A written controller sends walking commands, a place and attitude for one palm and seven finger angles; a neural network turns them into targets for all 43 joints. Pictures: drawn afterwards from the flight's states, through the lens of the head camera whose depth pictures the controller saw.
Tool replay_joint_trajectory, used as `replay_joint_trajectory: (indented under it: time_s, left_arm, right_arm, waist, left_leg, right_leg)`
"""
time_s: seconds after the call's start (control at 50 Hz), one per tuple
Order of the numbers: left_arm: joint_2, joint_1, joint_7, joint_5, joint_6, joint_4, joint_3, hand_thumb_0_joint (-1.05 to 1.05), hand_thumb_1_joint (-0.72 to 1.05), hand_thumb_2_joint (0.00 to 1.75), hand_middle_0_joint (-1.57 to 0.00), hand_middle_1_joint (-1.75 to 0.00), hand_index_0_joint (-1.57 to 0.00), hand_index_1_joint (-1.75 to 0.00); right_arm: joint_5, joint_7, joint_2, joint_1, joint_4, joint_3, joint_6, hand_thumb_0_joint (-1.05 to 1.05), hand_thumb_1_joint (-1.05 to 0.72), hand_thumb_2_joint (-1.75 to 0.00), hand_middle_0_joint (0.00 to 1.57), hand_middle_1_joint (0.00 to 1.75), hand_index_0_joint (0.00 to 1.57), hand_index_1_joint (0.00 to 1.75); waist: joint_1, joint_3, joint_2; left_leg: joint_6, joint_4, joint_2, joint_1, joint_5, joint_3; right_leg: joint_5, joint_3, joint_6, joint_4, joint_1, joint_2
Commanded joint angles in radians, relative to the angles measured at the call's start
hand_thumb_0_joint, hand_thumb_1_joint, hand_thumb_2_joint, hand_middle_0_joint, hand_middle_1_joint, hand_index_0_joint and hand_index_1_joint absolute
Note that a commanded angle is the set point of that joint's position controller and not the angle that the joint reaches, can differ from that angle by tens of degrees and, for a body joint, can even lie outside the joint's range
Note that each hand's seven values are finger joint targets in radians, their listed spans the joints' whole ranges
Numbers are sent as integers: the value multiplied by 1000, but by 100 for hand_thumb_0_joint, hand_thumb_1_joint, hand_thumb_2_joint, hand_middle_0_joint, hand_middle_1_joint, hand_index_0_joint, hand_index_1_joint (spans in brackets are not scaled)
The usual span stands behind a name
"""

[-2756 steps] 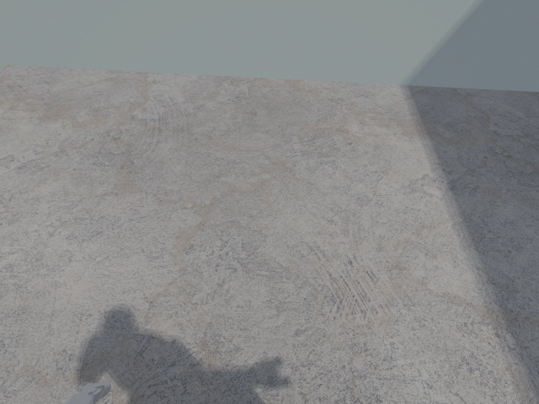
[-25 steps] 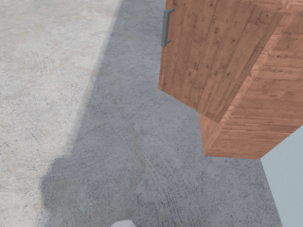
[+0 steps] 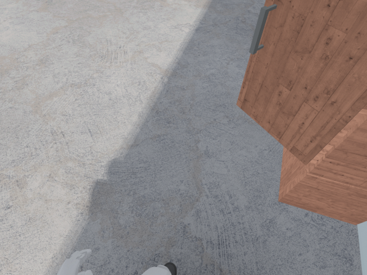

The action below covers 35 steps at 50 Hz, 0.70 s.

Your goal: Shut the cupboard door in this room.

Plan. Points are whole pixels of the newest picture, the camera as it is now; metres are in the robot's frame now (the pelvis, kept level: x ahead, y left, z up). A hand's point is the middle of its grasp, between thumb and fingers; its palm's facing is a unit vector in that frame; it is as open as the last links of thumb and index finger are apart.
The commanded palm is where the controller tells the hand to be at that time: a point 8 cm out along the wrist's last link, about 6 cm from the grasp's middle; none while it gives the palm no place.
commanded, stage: walk to a spot facing it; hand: left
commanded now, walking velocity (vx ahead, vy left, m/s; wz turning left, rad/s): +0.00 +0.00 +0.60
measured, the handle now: (262, 30) +0.85 -0.25 +0.05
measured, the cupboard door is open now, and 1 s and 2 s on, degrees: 54 54 54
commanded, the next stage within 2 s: turn to face it in 1.78 s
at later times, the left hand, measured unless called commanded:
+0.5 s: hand out of the picture -0.03 +0.22 -0.19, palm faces +0.34 -0.90 -0.27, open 7.4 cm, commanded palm none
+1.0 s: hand out of the picture +0.01 +0.20 -0.15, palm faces +0.60 -0.76 -0.23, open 7.4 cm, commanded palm none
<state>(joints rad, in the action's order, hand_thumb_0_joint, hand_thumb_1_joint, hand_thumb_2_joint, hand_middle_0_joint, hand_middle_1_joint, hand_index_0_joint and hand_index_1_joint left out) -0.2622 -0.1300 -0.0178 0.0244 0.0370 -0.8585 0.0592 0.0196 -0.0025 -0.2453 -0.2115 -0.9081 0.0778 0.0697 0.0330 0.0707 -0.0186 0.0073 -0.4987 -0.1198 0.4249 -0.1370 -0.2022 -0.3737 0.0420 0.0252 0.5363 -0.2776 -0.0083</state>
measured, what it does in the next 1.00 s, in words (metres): walks ahead, turning left: left foot, then right foot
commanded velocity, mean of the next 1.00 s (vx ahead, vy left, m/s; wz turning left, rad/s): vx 0.12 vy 0.00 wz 0.60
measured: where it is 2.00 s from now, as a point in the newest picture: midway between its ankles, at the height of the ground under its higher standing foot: (135, 237)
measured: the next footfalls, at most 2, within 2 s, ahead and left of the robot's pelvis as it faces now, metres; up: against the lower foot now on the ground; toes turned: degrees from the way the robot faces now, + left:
left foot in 0.42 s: +0.03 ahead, +0.13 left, +0.00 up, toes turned +21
right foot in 0.76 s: +0.17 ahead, -0.10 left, +0.00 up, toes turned +26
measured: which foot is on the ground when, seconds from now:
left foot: down 0.00-0.00, up 0.02-0.40, down 0.42-0.76, up 0.78-1.00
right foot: down 0.00-0.40, up 0.42-0.74, down 0.76-1.00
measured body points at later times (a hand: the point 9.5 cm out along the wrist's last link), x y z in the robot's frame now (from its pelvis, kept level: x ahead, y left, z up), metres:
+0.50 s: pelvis +0.02 +0.01 -0.01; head +0.07 +0.05 +0.43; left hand -0.04 +0.27 -0.17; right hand +0.23 -0.19 -0.13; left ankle +0.00 +0.11 -0.73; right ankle +0.00 -0.14 -0.68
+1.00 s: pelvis +0.10 +0.02 +0.01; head +0.14 +0.05 +0.46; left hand -0.02 +0.24 -0.13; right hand +0.31 -0.15 -0.13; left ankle +0.03 +0.14 -0.67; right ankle +0.13 -0.12 -0.73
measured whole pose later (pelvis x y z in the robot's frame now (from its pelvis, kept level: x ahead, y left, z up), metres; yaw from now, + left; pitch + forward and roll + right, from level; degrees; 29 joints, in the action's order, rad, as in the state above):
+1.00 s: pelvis +0.10 +0.02 +0.01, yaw +39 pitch +2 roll +1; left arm -0.20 -0.29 0.00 0.04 -0.03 -0.91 0.05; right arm 0.02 -0.05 -0.24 -0.22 -0.90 0.07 0.05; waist 0.02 0.06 0.01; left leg -0.02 -0.97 0.05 0.54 -0.35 0.05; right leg -0.31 -0.20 0.05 0.43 -0.13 0.14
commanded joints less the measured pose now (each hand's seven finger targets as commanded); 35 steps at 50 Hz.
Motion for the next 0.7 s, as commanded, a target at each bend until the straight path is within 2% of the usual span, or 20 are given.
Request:
replay_joint_trajectory:
  time_s: [0.0,0.02,0.04,0.06,0.08,0.12,0.16,0.2,0.28,0.32,0.34,0.36,0.38,0.4,0.42,0.46,0.52,0.56,0.64,0.68]
  left_arm:
    - [-210,-47,-30,5,-21,58,47,0,90,90,-20,-30,-20,-30]
    - [-178,46,-27,3,-20,84,31,0,90,90,-20,-30,-20,-30]
    - [-128,29,-27,0,-33,84,32,0,90,90,-20,-30,-20,-30]
    - [-112,26,-29,-3,-37,77,28,0,90,90,-20,-30,-20,-30]
    - [-107,-9,-28,-4,-43,69,21,0,90,90,-20,-30,-20,-30]
    - [-123,-110,-32,-3,-47,44,31,0,90,90,-20,-30,-20,-30]
    - [-142,-188,-32,-1,-46,21,38,0,90,90,-20,-30,-20,-30]
    - [-152,-237,-30,2,-44,11,44,0,90,90,-20,-30,-20,-30]
    - [-166,-232,-27,9,-39,20,54,0,90,90,-20,-30,-20,-30]
    - [-170,-203,-24,7,-39,27,58,0,90,90,-20,-30,-20,-30]
    - [-174,-191,-21,1,-39,31,58,0,90,90,-20,-30,-20,-30]
    - [-162,-183,-19,-6,-38,34,55,0,90,90,-20,-30,-20,-30]
    - [-96,-181,-12,-16,-33,70,42,0,90,90,-20,-30,-20,-30]
    - [-66,-115,-16,-10,-25,109,20,0,90,90,-20,-30,-20,-30]
    - [-92,-95,-20,-5,-16,120,27,0,90,90,-20,-30,-20,-30]
    - [-92,-51,-15,-1,-8,97,36,0,90,90,-20,-30,-20,-30]
    - [-83,-75,0,-1,2,76,38,0,90,90,-20,-30,-20,-30]
    - [-75,-76,4,-1,1,77,35,0,90,90,-20,-30,-20,-30]
    - [-63,-100,19,2,-8,79,33,0,90,90,-20,-30,-20,-30]
    - [-74,-169,27,6,-20,58,39,0,90,90,-20,-30,-20,-30]
  right_arm:
    - [8,0,-137,18,88,52,-19,0,-90,-90,20,30,20,30]
    - [11,-10,-106,-36,86,44,-14,0,-90,-90,20,30,20,30]
    - [12,-11,-94,-37,69,41,-11,0,-90,-90,20,30,20,30]
    - [6,-14,-103,-43,61,39,-12,0,-90,-90,20,30,20,30]
    - [2,-18,-102,-16,70,31,-15,0,-90,-90,20,30,20,30]
    - [-3,-19,-82,40,93,17,-15,0,-90,-90,20,30,20,30]
    - [-5,-22,-72,107,107,7,-13,0,-90,-90,20,30,20,30]
    - [-3,-24,-56,134,112,-1,-12,0,-90,-90,20,30,20,30]
    - [-9,-27,-50,153,119,-6,-17,0,-90,-90,20,30,20,30]
    - [-9,-24,-62,111,111,-3,-24,0,-90,-90,20,30,20,30]
    - [-5,-22,-79,56,98,0,-29,0,-90,-90,20,30,20,30]
    - [-1,-25,-123,-23,75,12,-36,0,-90,-90,20,30,20,30]
    - [8,-17,-245,-102,63,43,-47,0,-90,-90,20,30,20,30]
    - [-7,-6,-287,-169,44,50,-41,0,-90,-90,20,30,20,30]
    - [-5,-1,-265,-146,42,43,-34,0,-90,-90,20,30,20,30]
    - [5,16,-209,-27,84,28,-41,0,-90,-90,20,30,20,30]
    - [9,23,-190,46,103,18,-43,0,-90,-90,20,30,20,30]
    - [10,23,-196,41,107,23,-42,0,-90,-90,20,30,20,30]
    - [17,12,-209,73,118,30,-35,0,-90,-90,20,30,20,30]
    - [14,8,-206,95,122,35,-31,0,-90,-90,20,30,20,30]
  waist:
    - [-26,-46,178]
    - [34,-26,126]
    - [27,-51,181]
    - [37,-72,215]
    - [19,-55,222]
    - [-22,-92,211]
    - [-63,-77,205]
    - [-80,-79,218]
    - [-79,-81,248]
    - [-48,-101,254]
    - [-17,-126,218]
    - [28,-171,112]
    - [68,-241,-203]
    - [89,-266,-263]
    - [73,-237,-132]
    - [39,-124,-172]
    - [-2,-74,-157]
    - [-6,-91,-132]
    - [-26,-82,-172]
    - [-63,-75,-162]
  left_leg:
    - [-47,-590,54,194,-414,79]
    - [-44,-670,65,182,-356,95]
    - [-53,-713,86,197,-316,111]
    - [-63,-725,109,203,-294,129]
    - [-73,-703,119,210,-282,159]
    - [-78,-605,120,217,-294,201]
    - [-76,-518,121,210,-306,236]
    - [-72,-452,118,184,-307,259]
    - [-50,-287,120,79,-307,299]
    - [-34,-164,103,-33,-249,321]
    - [-23,-61,90,-142,-150,322]
    - [-3,47,138,-338,56,258]
    - [129,63,429,-563,462,-104]
    - [242,58,546,-571,820,-233]
    - [252,61,544,-494,625,-138]
    - [195,104,423,-329,351,-100]
    - [159,119,353,-247,273,-50]
    - [155,118,334,-233,205,-52]
    - [135,166,289,-92,-294,-109]
    - [115,127,257,43,-484,-114]
  right_leg:
    - [-55,407,-200,-363,36,466]
    - [36,271,-192,-318,1,402]
    - [198,229,-175,-261,56,328]
    - [394,146,-167,-202,112,304]
    - [590,69,-163,-158,164,287]
    - [796,22,-150,-101,289,291]
    - [870,2,-140,-80,344,301]
    - [912,-16,-132,-66,364,304]
    - [895,-57,-136,-32,333,327]
    - [898,-94,-116,30,285,329]
    - [866,-131,-85,106,236,312]
    - [710,-170,-42,267,106,289]
    - [45,-211,36,509,-204,145]
    - [-304,-104,42,644,-307,99]
    - [-281,-47,30,662,-293,129]
    - [-158,-34,43,635,-297,135]
    - [-81,-45,51,551,-259,104]
    - [-79,-56,51,456,-219,83]
    - [-26,-100,46,239,-73,32]
    - [28,-135,44,118,94,-6]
